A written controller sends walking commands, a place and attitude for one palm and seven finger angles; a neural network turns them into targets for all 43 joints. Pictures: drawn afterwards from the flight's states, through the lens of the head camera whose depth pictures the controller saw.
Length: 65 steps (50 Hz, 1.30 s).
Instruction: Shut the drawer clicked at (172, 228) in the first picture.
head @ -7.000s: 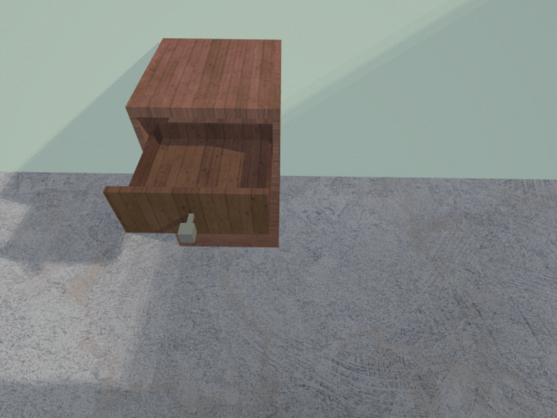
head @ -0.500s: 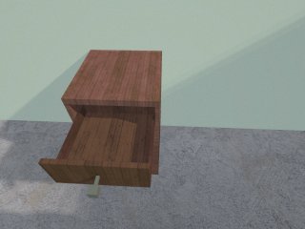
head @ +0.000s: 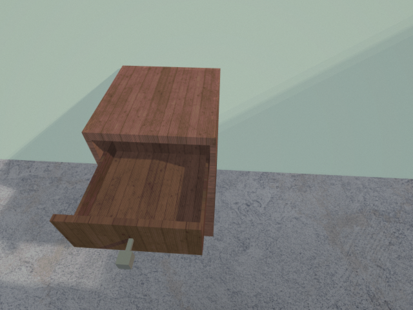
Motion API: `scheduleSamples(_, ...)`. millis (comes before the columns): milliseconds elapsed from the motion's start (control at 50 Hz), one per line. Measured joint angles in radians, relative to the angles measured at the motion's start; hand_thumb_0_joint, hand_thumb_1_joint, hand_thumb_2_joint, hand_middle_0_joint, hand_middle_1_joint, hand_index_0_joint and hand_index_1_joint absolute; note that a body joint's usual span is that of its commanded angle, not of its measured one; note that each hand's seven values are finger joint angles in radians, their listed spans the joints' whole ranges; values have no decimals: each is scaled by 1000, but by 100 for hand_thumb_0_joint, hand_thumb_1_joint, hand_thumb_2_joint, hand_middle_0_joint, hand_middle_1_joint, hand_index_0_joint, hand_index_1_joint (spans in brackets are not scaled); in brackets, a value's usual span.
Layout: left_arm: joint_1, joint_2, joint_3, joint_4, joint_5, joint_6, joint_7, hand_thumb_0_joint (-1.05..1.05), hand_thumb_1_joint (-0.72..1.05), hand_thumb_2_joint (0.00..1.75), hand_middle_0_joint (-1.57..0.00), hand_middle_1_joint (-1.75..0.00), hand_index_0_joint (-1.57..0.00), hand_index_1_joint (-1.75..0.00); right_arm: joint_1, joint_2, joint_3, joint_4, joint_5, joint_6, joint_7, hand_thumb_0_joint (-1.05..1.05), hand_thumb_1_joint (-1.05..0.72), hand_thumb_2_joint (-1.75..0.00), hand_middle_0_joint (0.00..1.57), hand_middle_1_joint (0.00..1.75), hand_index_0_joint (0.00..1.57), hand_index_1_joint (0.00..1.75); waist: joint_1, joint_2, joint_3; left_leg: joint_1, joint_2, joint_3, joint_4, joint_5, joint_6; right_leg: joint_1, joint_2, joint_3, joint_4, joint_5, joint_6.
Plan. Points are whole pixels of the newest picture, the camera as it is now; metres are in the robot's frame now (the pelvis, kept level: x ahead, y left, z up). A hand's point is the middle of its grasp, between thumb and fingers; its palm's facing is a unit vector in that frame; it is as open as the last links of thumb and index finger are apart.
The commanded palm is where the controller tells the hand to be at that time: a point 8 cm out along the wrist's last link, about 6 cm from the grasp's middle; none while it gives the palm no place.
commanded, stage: come to a stop and stand still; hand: left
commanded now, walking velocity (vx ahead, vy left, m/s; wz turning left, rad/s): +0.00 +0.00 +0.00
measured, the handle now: (127, 253) +0.29 +0.24 -0.18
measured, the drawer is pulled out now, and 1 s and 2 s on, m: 0.29 0.29 0.29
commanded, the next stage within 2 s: look again from close up in 0.24 s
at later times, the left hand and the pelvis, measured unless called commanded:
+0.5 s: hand out of the picture -0.01 +0.14 -0.17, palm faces +0.02 -0.98 -0.18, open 7.4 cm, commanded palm none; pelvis +0.01 -0.02 +0.00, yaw +0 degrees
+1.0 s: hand out of the picture -0.01 +0.13 -0.16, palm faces +0.09 -0.98 -0.20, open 7.3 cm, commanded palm +0.09 +0.17 -0.07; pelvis -0.01 -0.03 +0.00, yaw +0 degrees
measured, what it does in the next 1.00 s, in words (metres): stands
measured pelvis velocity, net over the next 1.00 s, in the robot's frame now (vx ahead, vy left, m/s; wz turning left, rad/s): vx -0.01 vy -0.03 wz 0.00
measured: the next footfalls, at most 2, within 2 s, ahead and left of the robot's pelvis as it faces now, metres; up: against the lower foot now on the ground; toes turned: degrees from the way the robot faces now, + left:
none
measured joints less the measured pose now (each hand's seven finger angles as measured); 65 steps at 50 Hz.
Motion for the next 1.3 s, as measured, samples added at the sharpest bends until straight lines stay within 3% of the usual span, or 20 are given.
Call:
scheduleSamples(520,-14,12,9,7,0,-5,8,2,92,90,-20,-30,-20,-30,12,30,-4,86,4,-7,-6,0,-91,-90,19,30,20,30,-4,-24,14,41,15,-8,-59,25,-24,39,20,-7,-53,17,-21)
scheduleSamples(960,3,-9,5,10,5,-18,10,1,91,90,-20,-30,-20,-30,6,43,-7,75,7,-1,-1,0,-91,-90,19,30,20,30,2,-24,13,6,38,-22,-40,37,-46,24,40,-24,-72,39,-41)
scheduleSamples(1000,114,22,-8,-291,-53,113,35,5,95,90,-21,-30,-21,-30,38,28,1,-22,17,-45,-11,1,-91,-90,20,30,20,30,4,-22,20,-8,41,-12,-13,23,-47,4,41,-16,-42,32,-42)
scheduleSamples(1020,171,43,-6,-427,-78,108,59,8,97,90,-22,-30,-21,-31,57,11,-2,-58,23,-88,-27,2,-92,-90,20,30,21,30,1,-17,9,-18,38,-12,-4,19,-46,-9,37,-15,-23,23,-43)
scheduleSamples(1080,224,78,-2,-705,-148,37,88,9,99,90,-23,-33,-23,-33,66,-59,-21,-154,50,-200,-46,3,-93,-90,20,30,21,30,-23,14,-22,-80,26,-33,55,3,-39,-61,18,-37,35,-5,-38)
scheduleSamples(1140,160,81,10,-856,-178,-103,49,7,97,90,-26,-36,-26,-37,15,-125,-42,-253,39,-270,-48,3,-93,-90,20,30,21,30,-41,27,-63,-208,20,-47,166,-28,-34,-178,3,-51,135,-40,-36)
scheduleSamples(1200,65,50,45,-908,-200,-300,-55,5,95,90,-30,-41,-30,-41,-58,-153,-80,-355,23,-308,-25,3,-92,-90,20,30,21,30,-38,-2,-121,-369,26,-33,307,-77,-38,-346,-2,-38,279,-82,-48)
scheduleSamples(1260,37,10,76,-926,-210,-505,-202,3,93,90,-35,-47,-35,-47,-134,-150,-117,-446,21,-313,15,2,-92,-90,20,30,20,30,-35,-47,-167,-508,40,-20,454,-138,-42,-493,1,-26,425,-133,-61)
scheduleSamples(1300,58,4,88,-937,-199,-592,-277,3,92,90,-39,-51,-39,-51,-180,-141,-133,-503,24,-293,36,2,-91,-90,19,30,20,30,-28,-73,-185,-582,44,-22,544,-178,-46,-572,4,-21,515,-168,-69)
